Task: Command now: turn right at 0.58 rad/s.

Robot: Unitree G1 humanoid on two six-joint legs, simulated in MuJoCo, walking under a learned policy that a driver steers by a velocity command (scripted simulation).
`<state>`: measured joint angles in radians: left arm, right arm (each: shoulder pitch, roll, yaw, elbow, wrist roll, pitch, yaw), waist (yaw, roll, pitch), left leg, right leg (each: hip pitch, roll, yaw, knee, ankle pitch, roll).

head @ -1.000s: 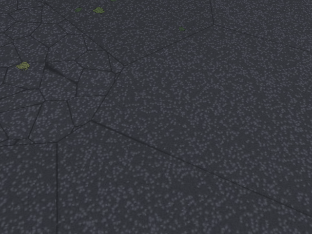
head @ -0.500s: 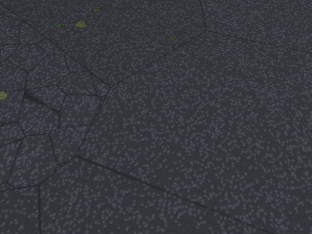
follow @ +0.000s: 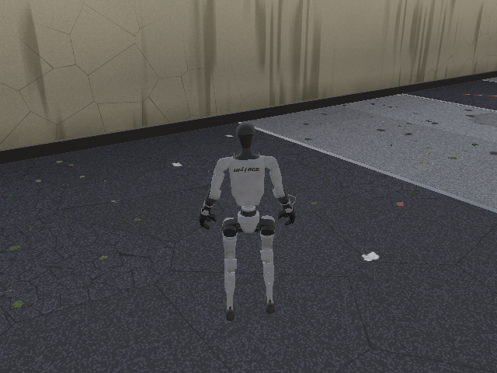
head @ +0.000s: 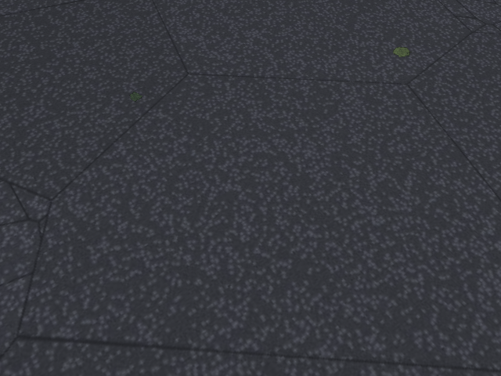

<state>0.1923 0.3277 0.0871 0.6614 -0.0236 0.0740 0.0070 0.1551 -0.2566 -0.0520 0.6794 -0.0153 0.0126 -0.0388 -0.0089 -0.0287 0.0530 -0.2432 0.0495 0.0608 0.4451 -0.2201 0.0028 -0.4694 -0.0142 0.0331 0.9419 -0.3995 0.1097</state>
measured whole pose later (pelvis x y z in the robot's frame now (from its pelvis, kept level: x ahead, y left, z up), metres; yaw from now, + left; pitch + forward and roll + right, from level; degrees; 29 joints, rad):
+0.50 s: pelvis +0.07 -0.04 +0.01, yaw -9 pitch +2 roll +0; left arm 0.34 0.28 0.05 0.73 -0.01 -0.04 0.01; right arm 0.16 -0.30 -0.07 0.77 0.02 -0.06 0.02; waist 0.05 0.02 -0.02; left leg -0.52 0.06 -0.02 0.65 -0.11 -0.04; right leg -0.06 0.03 0.04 0.27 -0.23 -0.05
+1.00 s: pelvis +0.30 -0.01 +0.00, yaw -9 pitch +2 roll +1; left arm 0.14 0.28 0.05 0.69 -0.01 -0.07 -0.02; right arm 0.38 -0.26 -0.03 0.85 0.01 -0.08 0.01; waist -0.07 -0.05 0.02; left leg 0.01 -0.07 0.03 0.20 -0.24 0.06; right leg -0.67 -0.10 0.03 0.70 0.03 0.02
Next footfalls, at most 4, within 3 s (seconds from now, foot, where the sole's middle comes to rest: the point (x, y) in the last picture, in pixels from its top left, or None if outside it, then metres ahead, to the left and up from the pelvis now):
0.12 right None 0.03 -0.14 -0.78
0.64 left None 0.27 0.08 -0.78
1.18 right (318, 333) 0.57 -0.19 -0.78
1.72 left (243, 232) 0.89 0.02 -0.78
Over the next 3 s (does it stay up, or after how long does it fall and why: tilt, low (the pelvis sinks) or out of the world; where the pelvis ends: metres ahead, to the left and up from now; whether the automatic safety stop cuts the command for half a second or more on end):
stays up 1.31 0.11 0.00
